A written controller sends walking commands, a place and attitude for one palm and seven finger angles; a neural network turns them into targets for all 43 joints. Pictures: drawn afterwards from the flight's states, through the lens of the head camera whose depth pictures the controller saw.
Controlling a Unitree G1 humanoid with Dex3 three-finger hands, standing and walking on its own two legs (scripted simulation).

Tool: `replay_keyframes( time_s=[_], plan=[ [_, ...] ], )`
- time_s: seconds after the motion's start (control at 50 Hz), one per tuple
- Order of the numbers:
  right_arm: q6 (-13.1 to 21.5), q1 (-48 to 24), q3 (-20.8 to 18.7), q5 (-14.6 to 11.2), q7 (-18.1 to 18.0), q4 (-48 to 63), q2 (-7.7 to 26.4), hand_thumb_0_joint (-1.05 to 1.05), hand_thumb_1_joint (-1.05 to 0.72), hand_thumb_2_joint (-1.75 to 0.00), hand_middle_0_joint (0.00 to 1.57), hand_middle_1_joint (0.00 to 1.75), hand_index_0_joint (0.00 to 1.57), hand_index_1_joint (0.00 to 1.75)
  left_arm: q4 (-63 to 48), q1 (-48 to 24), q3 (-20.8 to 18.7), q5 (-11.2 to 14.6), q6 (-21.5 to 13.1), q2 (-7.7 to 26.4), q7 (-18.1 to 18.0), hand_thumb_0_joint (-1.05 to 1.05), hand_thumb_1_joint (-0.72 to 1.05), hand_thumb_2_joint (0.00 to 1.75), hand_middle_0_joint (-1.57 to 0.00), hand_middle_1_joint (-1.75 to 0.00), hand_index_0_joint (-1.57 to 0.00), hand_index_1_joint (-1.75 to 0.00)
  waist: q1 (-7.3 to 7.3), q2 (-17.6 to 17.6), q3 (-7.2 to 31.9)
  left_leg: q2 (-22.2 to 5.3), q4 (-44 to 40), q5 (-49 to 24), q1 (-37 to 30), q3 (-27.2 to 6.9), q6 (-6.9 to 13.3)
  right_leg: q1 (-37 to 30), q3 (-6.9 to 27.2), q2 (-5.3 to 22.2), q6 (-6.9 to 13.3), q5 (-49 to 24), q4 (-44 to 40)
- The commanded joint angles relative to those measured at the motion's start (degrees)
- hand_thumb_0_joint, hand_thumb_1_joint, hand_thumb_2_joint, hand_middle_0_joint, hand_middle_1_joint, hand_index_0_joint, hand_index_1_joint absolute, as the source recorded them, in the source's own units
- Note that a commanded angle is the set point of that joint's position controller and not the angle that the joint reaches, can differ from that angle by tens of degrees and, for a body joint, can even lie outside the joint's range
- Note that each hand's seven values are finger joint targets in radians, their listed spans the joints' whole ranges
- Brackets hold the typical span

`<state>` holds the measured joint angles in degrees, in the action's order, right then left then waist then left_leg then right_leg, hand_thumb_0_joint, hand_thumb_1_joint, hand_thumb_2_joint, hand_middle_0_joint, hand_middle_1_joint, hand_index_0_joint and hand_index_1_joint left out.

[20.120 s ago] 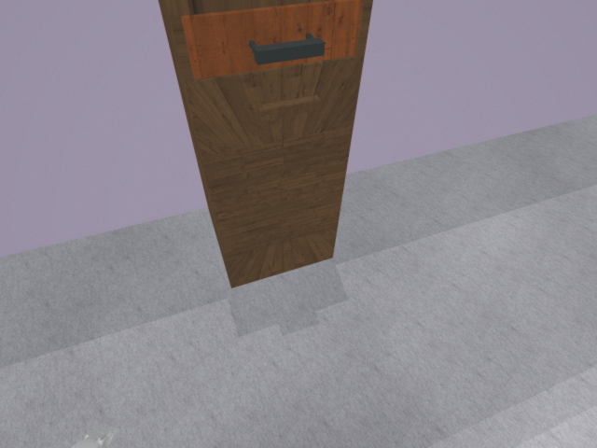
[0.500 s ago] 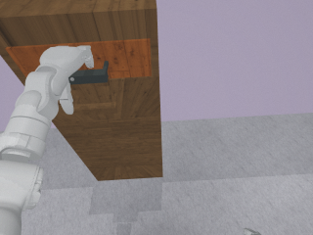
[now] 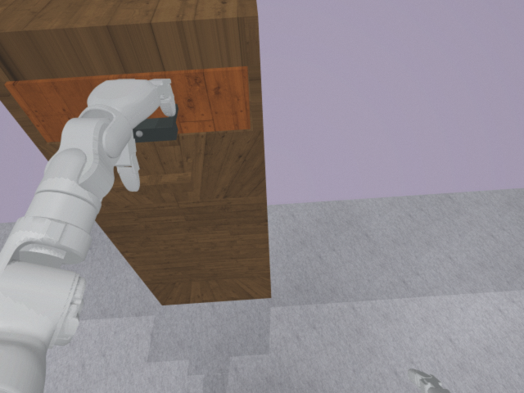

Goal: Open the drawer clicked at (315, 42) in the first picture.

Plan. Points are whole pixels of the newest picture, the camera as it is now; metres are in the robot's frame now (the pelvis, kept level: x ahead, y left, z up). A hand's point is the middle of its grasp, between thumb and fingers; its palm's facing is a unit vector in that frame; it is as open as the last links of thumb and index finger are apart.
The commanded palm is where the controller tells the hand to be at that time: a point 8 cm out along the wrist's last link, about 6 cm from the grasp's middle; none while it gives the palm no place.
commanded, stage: move the hooked fingers above the handle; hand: left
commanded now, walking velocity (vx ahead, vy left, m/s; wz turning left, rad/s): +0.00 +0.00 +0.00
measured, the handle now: (133, 121) +0.51 +0.22 +0.15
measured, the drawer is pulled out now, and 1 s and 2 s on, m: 0.00 0.00 0.00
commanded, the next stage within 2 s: lower the fingers behind the handle in 0.22 s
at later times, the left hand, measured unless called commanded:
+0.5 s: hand (126, 138) +0.45 +0.21 +0.16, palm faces -0.12 -0.02 -0.99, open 13.8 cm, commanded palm +0.44 +0.24 +0.25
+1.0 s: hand (121, 146) +0.45 +0.22 +0.15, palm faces -0.04 -0.02 -1.00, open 14.1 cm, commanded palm +0.43 +0.23 +0.22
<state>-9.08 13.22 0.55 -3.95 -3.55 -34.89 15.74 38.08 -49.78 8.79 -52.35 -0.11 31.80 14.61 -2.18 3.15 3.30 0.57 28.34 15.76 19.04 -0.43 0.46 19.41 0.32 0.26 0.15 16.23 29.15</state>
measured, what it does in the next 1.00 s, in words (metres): stands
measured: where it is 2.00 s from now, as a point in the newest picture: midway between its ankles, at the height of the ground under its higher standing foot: outside the picture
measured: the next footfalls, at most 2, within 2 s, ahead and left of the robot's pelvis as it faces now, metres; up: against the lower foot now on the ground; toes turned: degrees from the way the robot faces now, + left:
none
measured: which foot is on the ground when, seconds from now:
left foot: down 0.00-1.00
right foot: down 0.00-1.00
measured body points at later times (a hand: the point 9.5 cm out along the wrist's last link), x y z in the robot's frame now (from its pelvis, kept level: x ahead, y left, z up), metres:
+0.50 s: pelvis +0.00 +0.00 +0.00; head +0.03 -0.02 +0.45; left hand +0.45 +0.21 +0.22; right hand +0.11 -0.27 -0.12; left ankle -0.02 +0.12 -0.74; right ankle -0.02 -0.12 -0.74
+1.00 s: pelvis +0.00 +0.01 +0.00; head +0.03 -0.01 +0.45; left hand +0.44 +0.22 +0.21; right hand +0.12 -0.24 -0.13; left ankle -0.02 +0.12 -0.74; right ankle -0.02 -0.12 -0.74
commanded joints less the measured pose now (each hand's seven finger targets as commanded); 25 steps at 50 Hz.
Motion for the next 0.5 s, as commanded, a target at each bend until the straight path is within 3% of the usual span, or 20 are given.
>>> replay_keyframes(
  time_s=[0.0,0.06,0.08,0.1,0.14,0.18,0.24,0.3,0.34,0.38,0.4,0.44,0.48],
  plan=[
    [3.7,0.44,-3.58,1.57,-0.17,6.22,5.62,0.0,-0.9,-0.9,0.2,0.3,0.2,0.3,-20.07,-38.8,-16.8,-1.19,-5.36,25.36,-10.27,0.0,-0.5,0.3,-0.3,-1.2,-0.3,-1.2,2.35,4.47,28.18,1.63,0.66,-27.52,-10.07,-0.01,2.1,-11.3,-1.11,-1.85,2.46,-21.92,-0.73],
    [4.33,0.8,-3.7,1.79,0.73,4.42,5.67,0.0,-0.9,-0.9,0.2,0.3,0.2,0.3,-16.52,-40.08,-18.8,-1.34,-3.05,26.51,-15.18,0.0,-0.5,0.3,-0.3,-1.2,-0.3,-1.2,2.56,3.3,30.17,1.55,0.98,-30.52,-9.53,0.58,1.47,-13.28,-1.56,-2.18,2.36,-24.35,-0.95],
    [4.23,0.55,-3.62,1.56,0.92,3.33,5.8,0.0,-0.9,-0.9,0.2,0.3,0.2,0.3,-11.64,-39.16,-18.9,-1.79,-1.06,26.59,-16.19,0.0,-0.5,0.3,-0.3,-1.2,-0.3,-1.2,2.19,2.09,27.59,1.57,0.47,-27.84,-7.49,0.99,1.24,-12.87,-1.62,-2.09,2.17,-23.65,-1.3],
    [3.97,0.16,-3.45,1.35,1.13,2.32,6.15,0.0,-0.9,-0.9,0.2,0.3,0.2,0.3,-6.6,-37.34,-16.16,-2.06,1.34,23.68,-16.38,0.0,-0.5,0.3,-0.3,-1.2,-0.3,-1.2,1.75,0.39,24.97,1.48,-0.16,-25.86,-5.87,1.41,1.11,-11.93,-1.93,-2.04,2.03,-22.77,-1.59],
    [3.35,0.21,-3.4,1.01,1.61,1.57,7.29,0.0,-0.9,-0.9,0.2,0.3,0.2,0.3,0.21,-33.18,-11.96,-2.31,6.32,19.82,-14.85,0.0,-0.5,0.3,-0.3,-1.2,-0.3,-1.2,1.47,-1.88,22.64,1.16,-0.94,-24.71,-4.65,2.04,1.04,-11.0,-2.23,-1.93,1.78,-22.55,-2.0],
    [2.41,-0.31,-3.36,0.35,2.06,2.11,8.21,0.0,-0.9,-0.9,0.2,0.3,0.2,0.3,3.97,-29.75,-4.49,-2.79,10.95,12.89,-10.88,0.0,-0.5,0.3,-0.3,-1.2,-0.3,-1.2,0.25,-3.28,20.71,0.82,-1.1,-24.38,-4.91,2.43,1.36,-9.63,-2.2,-1.52,1.53,-23.04,-2.42],
    [0.92,-1.55,-2.94,-0.1,1.7,4.03,8.71,0.0,-0.9,-0.9,0.2,0.3,0.2,0.3,-0.64,-26.64,-4.38,-3.41,12.32,14.08,-6.05,0.0,-0.5,0.3,-0.3,-1.2,-0.3,-1.2,0.48,-6.44,20.12,0.84,-1.22,-23.14,-5.53,2.13,2.28,-10.43,-1.73,-1.16,1.25,-23.43,-2.95],
    [0.3,-2.85,-2.32,-0.6,0.84,5.85,8.7,0.0,-0.9,-0.9,0.2,0.3,0.2,0.3,-1.62,-21.74,-4.2,-2.23,11.23,13.62,-2.35,0.0,-0.5,0.3,-0.3,-1.2,-0.3,-1.2,0.35,-10.76,16.59,0.84,-2.0,-19.34,-3.72,2.04,2.89,-11.26,-1.51,-0.62,0.79,-22.39,-3.03],
    [0.68,-3.13,-2.27,-0.52,-0.05,6.67,8.61,0.0,-0.9,-0.9,0.2,0.3,0.2,0.3,-4.11,-23.08,-6.2,-1.44,7.95,15.95,-0.78,0.0,-0.5,0.3,-0.3,-1.2,-0.3,-1.2,0.27,-12.09,15.7,0.99,-2.23,-16.68,-3.24,2.03,3.15,-11.44,-0.93,-0.33,0.42,-20.83,-3.48],
    [1.1,-3.11,-2.36,-0.28,-0.67,7.01,8.38,0.0,-0.9,-0.9,0.2,0.3,0.2,0.3,-7.28,-25.56,-10.07,-1.3,3.32,20.4,-0.96,0.0,-0.5,0.3,-0.3,-1.2,-0.3,-1.2,0.86,-8.98,16.36,1.08,-2.09,-15.6,-2.99,1.66,3.11,-11.5,-0.26,-0.38,0.7,-19.01,-3.15],
    [1.38,-2.71,-2.44,0.04,-0.96,7.39,7.69,0.0,-0.9,-0.9,0.2,0.3,0.2,0.3,-8.55,-25.18,-10.47,-1.16,1.23,19.95,-1.55,0.0,-0.5,0.3,-0.3,-1.2,-0.3,-1.2,1.36,-7.9,17.33,1.34,-1.59,-16.47,-3.65,1.59,3.23,-11.75,-0.25,-0.48,0.88,-19.12,-2.79],
    [1.88,-1.95,-2.9,0.48,-1.12,7.29,7.09,0.0,-0.9,-0.9,0.2,0.3,0.2,0.3,-12.51,-28.65,-13.24,-1.2,-2.93,22.53,-4.02,0.0,-0.5,0.3,-0.3,-1.2,-0.3,-1.2,1.66,-2.21,19.26,1.46,-0.93,-17.75,-4.5,1.35,2.86,-10.79,-0.22,-0.84,1.35,-18.36,-2.21],
    [2.72,-0.9,-3.72,1.09,-1.08,6.79,6.55,0.0,-0.9,-0.9,0.2,0.3,0.2,0.3,-16.51,-31.97,-15.84,-1.16,-5.69,24.63,-7.49,0.0,-0.5,0.3,-0.3,-1.2,-0.3,-1.2,1.92,1.11,22.98,1.42,0.01,-19.93,-6.31,1.32,2.74,-10.55,-0.02,-1.24,1.59,-18.73,-1.88]
  ],
)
